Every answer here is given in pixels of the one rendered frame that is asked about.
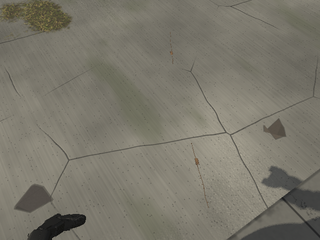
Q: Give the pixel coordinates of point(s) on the robot left hand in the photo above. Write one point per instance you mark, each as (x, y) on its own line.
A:
(55, 225)

